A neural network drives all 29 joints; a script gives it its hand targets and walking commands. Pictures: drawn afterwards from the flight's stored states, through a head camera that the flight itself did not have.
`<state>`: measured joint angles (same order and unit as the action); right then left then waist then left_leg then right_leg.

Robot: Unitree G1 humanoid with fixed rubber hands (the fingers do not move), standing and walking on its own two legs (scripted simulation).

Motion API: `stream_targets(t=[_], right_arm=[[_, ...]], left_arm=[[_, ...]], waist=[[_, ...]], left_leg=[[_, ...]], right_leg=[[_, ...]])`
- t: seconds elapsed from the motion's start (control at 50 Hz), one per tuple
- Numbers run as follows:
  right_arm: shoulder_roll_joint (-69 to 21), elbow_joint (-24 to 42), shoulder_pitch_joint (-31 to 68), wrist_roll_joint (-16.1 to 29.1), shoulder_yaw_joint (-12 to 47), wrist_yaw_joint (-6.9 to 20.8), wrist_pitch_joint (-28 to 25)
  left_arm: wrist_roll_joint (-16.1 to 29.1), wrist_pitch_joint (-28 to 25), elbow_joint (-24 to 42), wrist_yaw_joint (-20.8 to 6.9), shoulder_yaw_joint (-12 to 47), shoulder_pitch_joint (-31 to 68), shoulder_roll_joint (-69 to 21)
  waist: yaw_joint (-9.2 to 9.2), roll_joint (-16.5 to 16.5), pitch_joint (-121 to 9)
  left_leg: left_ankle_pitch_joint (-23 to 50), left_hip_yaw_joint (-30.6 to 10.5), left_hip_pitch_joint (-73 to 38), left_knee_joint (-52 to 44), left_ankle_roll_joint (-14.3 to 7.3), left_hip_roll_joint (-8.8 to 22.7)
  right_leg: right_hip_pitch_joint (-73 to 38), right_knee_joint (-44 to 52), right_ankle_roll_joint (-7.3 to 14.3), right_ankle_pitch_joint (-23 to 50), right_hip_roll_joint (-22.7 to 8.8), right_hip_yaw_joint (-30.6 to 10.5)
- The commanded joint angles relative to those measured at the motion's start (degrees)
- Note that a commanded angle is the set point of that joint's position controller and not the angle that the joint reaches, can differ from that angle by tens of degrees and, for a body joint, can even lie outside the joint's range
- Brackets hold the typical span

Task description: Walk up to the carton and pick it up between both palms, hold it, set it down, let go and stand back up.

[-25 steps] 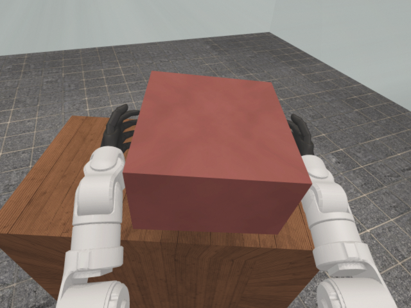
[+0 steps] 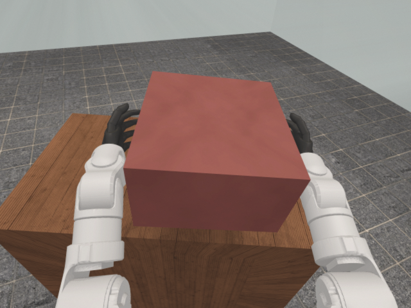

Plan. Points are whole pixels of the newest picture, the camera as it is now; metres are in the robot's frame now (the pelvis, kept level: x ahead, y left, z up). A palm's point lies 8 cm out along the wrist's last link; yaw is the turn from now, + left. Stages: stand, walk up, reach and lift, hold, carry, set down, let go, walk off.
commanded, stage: hold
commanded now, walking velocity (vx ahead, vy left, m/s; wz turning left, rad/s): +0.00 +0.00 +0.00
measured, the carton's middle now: (210, 145) +0.38 +0.00 +0.15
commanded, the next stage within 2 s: none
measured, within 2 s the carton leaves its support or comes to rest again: neither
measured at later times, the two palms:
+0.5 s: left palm (115, 145) +0.36 +0.18 +0.17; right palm (299, 155) +0.36 -0.17 +0.15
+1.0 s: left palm (113, 146) +0.36 +0.18 +0.17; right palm (298, 154) +0.36 -0.17 +0.15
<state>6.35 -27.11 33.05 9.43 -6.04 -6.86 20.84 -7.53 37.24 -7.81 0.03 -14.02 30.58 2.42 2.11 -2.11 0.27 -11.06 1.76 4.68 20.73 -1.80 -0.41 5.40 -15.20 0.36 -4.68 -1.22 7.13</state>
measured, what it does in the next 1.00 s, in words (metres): stands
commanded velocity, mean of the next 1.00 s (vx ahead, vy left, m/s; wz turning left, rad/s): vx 0.00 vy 0.00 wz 0.00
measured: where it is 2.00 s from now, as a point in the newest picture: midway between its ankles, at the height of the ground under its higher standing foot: outside the picture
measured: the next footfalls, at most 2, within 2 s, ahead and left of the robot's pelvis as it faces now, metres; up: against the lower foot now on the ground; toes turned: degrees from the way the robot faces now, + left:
none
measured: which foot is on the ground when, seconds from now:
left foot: down 0.00-1.00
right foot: down 0.00-1.00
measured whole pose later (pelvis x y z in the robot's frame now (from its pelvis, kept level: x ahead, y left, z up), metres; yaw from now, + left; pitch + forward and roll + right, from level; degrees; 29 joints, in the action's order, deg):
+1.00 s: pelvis +0.00 +0.00 +0.00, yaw +0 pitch -5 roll -1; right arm 5.9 -25.4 31.8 9.9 -6.1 -7.0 20.9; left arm -7.4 37.5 -6.0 0.0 -13.3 29.1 2.6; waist 2.6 -2.1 0.4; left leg -11.6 1.5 4.5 21.2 -2.0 -0.6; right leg 4.9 -15.3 0.1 -5.0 -1.4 7.2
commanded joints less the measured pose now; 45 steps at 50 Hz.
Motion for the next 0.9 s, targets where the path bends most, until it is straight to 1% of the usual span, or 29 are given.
stream_targets(t=[0.0, 0.04, 0.06, 0.08, 0.18, 0.2, 0.22, 0.26, 0.28, 0.32, 0.36, 0.38, 0.42, 0.44, 0.5, 0.52, 0.54, 0.56, 0.58, 0.6, 0.62, 0.66, 0.72, 0.74, 0.76, 0.8, 0.82, 0.86, 0.88], right_arm=[[-33.7, 20.54, 47.72, 4.46, 24.18, 7.81, -5.05], [-33.74, 21.7, 48.05, 5.29, 24.87, 7.67, -5.2], [-33.42, 20.07, 46.96, 4.91, 23.94, 7.73, -5.01], [-33.51, 22.1, 48.11, 5.1, 24.56, 7.74, -5.42], [-33.11, 19.19, 46.15, 4.34, 23.9, 7.69, -4.51], [-33.84, 20.79, 46.81, 4.73, 25.02, 7.65, -4.9], [-33.07, 20.67, 45.37, 4.76, 24.91, 7.4, -4.74], [-32.67, 21.72, 46.44, 5.11, 25.25, 6.96, -4.55], [-33.58, 22.83, 45.53, 5.75, 26.47, 6.81, -4.57], [-33.02, 23.24, 46.2, 5.74, 25.84, 6.93, -4.48], [-32.77, 23.82, 45.67, 6.3, 26.18, 7.23, -4.64], [-32.27, 22.03, 45.57, 6.0, 25.52, 7.43, -4.26], [-32.29, 21.8, 44.17, 5.8, 25.79, 7.64, -4.25], [-31.49, 20.89, 44.16, 5.28, 24.95, 7.68, -4.05], [-32.03, 22.4, 45.68, 5.3, 25.1, 7.83, -4.33], [-32.32, 22.39, 46.45, 4.74, 25.02, 7.7, -4.31], [-32.62, 24.0, 46.02, 5.12, 25.33, 7.67, -4.76], [-32.71, 24.65, 46.21, 5.44, 26.22, 7.4, -4.77], [-32.16, 24.34, 46.98, 5.63, 25.95, 7.23, -4.63], [-32.64, 25.61, 47.31, 5.77, 26.54, 7.15, -4.84], [-32.52, 23.64, 46.28, 5.61, 25.95, 7.18, -4.46], [-32.91, 23.01, 45.06, 5.93, 26.54, 7.32, -4.34], [-31.88, 21.71, 43.24, 5.19, 25.25, 7.52, -4.1], [-32.33, 21.36, 44.75, 5.14, 25.31, 7.54, -3.99], [-31.61, 20.82, 44.89, 4.71, 24.25, 7.67, -4.05], [-31.8, 20.76, 44.47, 4.9, 24.32, 7.74, -4.22], [-31.75, 20.3, 44.22, 4.76, 24.61, 7.66, -4.13], [-32.19, 21.99, 44.85, 5.25, 24.79, 7.7, -4.48], [-32.37, 22.5, 47.21, 5.36, 24.5, 7.87, -4.69]], left_arm=[[7.59, -3.02, 9.54, -8.26, 28.08, 40.81, -31.79], [8.52, -3.5, 11.83, -7.97, 29.5, 42.09, -32.05], [8.97, -3.81, 12.84, -7.73, 30.51, 43.82, -32.2], [9.05, -3.59, 11.63, -7.75, 30.25, 42.18, -32.35], [7.73, -3.52, 11.2, -8.17, 28.73, 41.74, -31.05], [7.57, -3.38, 10.91, -8.23, 28.49, 40.56, -31.32], [7.8, -3.19, 11.08, -8.34, 29.04, 38.99, -31.52], [7.72, -3.04, 10.36, -8.57, 28.72, 38.62, -30.99], [7.76, -3.21, 12.18, -8.6, 28.64, 38.61, -30.92], [8.73, -3.48, 13.13, -8.48, 29.87, 39.94, -31.63], [9.16, -3.72, 14.83, -8.19, 30.63, 40.46, -31.41], [8.73, -3.7, 13.94, -7.98, 30.12, 41.17, -30.89], [7.76, -3.09, 13.48, -7.98, 29.38, 38.89, -30.9], [7.61, -2.83, 13.04, -8.14, 29.2, 39.11, -30.77], [7.97, -2.76, 12.2, -8.5, 28.52, 39.39, -30.9], [7.81, -2.78, 10.93, -8.72, 27.82, 39.31, -30.28], [8.59, -3.02, 12.69, -8.69, 29.21, 38.89, -31.41], [8.54, -3.11, 13.14, -8.63, 29.16, 38.71, -30.7], [8.51, -3.03, 12.41, -8.62, 29.28, 38.91, -30.67], [8.4, -2.96, 12.16, -8.63, 29.35, 38.35, -31.19], [8.65, -3.3, 13.35, -8.48, 29.4, 39.57, -30.87], [8.28, -3.32, 14.47, -8.3, 29.34, 40.08, -30.83], [7.79, -2.72, 13.07, -8.6, 29.12, 38.26, -30.8], [7.08, -2.57, 11.54, -8.83, 27.59, 39.38, -29.99], [6.95, -2.32, 10.6, -8.97, 27.72, 38.31, -30.39], [6.85, -2.33, 12.13, -8.83, 28.09, 38.85, -30.61], [6.47, -2.05, 11.23, -8.86, 27.49, 38.08, -30.11], [7.9, -2.5, 13.63, -8.72, 29.34, 39.82, -31.26], [8.45, -2.79, 12.72, -8.52, 29.72, 41.24, -31.68]], waist=[[0.7, 3.23, -26.13], [0.89, 4.29, -28.78], [2.14, 5.28, -27.99], [1.38, 4.56, -28.62], [1.4, 3.98, -26.26], [0.38, 3.54, -26.81], [1.37, 3.54, -26.77], [1.24, 3.23, -26.54], [0.97, 2.89, -28.23], [1.67, 3.46, -27.74], [1.5, 4.29, -28.7], [1.39, 4.53, -27.06], [0.89, 3.84, -26.31], [1.52, 3.69, -25.52], [0.81, 2.82, -26.0], [0.56, 1.52, -25.29], [1.12, 2.18, -27.58], [0.69, 2.16, -28.2], [1.05, 2.54, -27.55], [0.71, 2.31, -28.64], [1.09, 2.56, -27.46], [0.71, 3.25, -27.86], [1.48, 3.17, -25.56], [0.32, 2.94, -24.93], [1.01, 2.88, -24.6], [1.01, 3.97, -24.97], [0.67, 3.23, -23.99], [1.59, 3.79, -26.39], [1.26, 4.38, -25.96]], left_leg=[[13.38, -2.95, 2.58, -4.4, 2.25, -1.6], [15.51, -3.11, 1.62, -3.62, 2.85, -1.7], [16.4, -3.44, 0.67, -3.51, 3.67, -1.43], [17.17, -3.29, 0.23, -3.09, 3.32, -1.55], [14.15, -3.13, 2.41, -4.39, 3.15, -1.58], [15.33, -3.1, 2.31, -3.93, 2.85, -1.75], [16.54, -3.26, 1.79, -3.65, 3.11, -1.67], [16.81, -3.38, 2.41, -3.47, 3.23, -1.83], [17.96, -3.19, 1.65, -3.15, 3.1, -1.93], [18.63, -3.69, 1.07, -3.1, 3.7, -1.55], [19.43, -3.65, 0.44, -2.93, 3.93, -1.52], [18.66, -3.62, 0.91, -3.15, 4.01, -1.55], [19.54, -3.48, 0.16, -3.12, 3.76, -1.38], [18.37, -3.64, 0.34, -3.56, 3.87, -1.2], [16.78, -3.34, 1.18, -3.76, 3.17, -1.37], [15.17, -3.16, 2.17, -4.13, 2.63, -1.42], [16.74, -3.32, 1.68, -3.78, 2.98, -1.27], [18.15, -3.28, 1.43, -3.16, 2.93, -1.62], [17.1, -3.3, 1.59, -3.38, 3.01, -1.69], [17.58, -3.38, 0.92, -3.22, 2.97, -1.61], [17.9, -3.38, 1.04, -3.24, 3.18, -1.56], [19.14, -3.26, 0.01, -2.99, 3.43, -1.53], [17.27, -3.37, 0.79, -3.86, 3.43, -1.21], [15.04, -3.02, 2.25, -4.3, 2.88, -1.56], [13.79, -3.15, 2.59, -4.81, 2.85, -1.35], [15.46, -3.14, 1.89, -4.44, 3.31, -1.3], [15.78, -2.92, 1.49, -4.23, 3.14, -1.31], [17.31, -3.42, 0.67, -3.77, 3.58, -1.23], [16.45, -3.51, 1.23, -3.8, 3.73, -1.21]], right_leg=[[-16.23, -1.12, -0.65, 6.61, 2.99, -4.08], [-16.54, -1.69, -0.75, 8.03, 3.12, -4.07], [-15.04, -1.76, -0.79, 7.27, 3.2, -3.86], [-15.19, -1.38, -0.82, 8.18, 3.19, -3.89], [-16.02, -1.58, -0.86, 7.05, 2.95, -3.91], [-16.95, -1.58, -0.95, 8.42, 2.86, -4.05], [-17.5, -1.73, -0.9, 10.14, 2.95, -4.06], [-17.77, -1.79, -1.13, 11.09, 2.99, -3.98], [-19.05, -2.14, -1.36, 12.7, 2.94, -4.18], [-17.11, -2.15, -1.19, 11.58, 3.28, -3.82], [-16.73, -2.09, -0.89, 11.21, 3.39, -3.86], [-15.86, -1.81, -0.76, 9.59, 3.32, -3.78], [-15.91, -1.84, -0.65, 10.02, 3.48, -3.76], [-15.25, -1.5, -0.48, 8.34, 3.5, -3.65], [-16.42, -1.18, -0.52, 8.41, 3.21, -3.92], [-16.61, -1.18, -0.76, 8.38, 3.08, -3.98], [-17.77, -1.66, -0.69, 10.35, 3.32, -4.04], [-18.62, -2.0, -0.93, 11.94, 3.24, -4.22], [-17.76, -1.69, -0.94, 11.16, 3.21, -4.25], [-17.69, -1.73, -0.96, 11.4, 3.26, -4.22], [-16.95, -1.83, -0.91, 11.06, 3.37, -3.98], [-16.88, -1.89, -0.83, 11.19, 3.24, -4.02], [-16.37, -1.43, -0.55, 9.25, 3.24, -4.02], [-17.02, -1.01, -0.76, 7.93, 2.78, -4.29], [-16.87, -1.05, -0.52, 7.4, 3.01, -4.18], [-16.64, -1.49, -0.39, 7.28, 3.15, -4.02], [-16.61, -1.16, -0.45, 7.48, 3.14, -3.94], [-16.48, -1.39, -0.49, 8.46, 3.36, -3.79], [-15.29, -1.17, -0.44, 7.47, 3.27, -3.78]])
